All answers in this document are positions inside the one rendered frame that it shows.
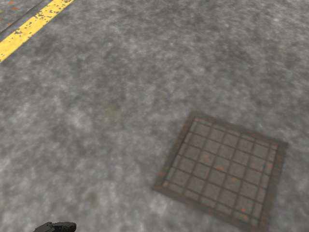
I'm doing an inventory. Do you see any left robot hand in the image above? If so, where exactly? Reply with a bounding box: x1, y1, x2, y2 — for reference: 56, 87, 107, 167
33, 221, 76, 232

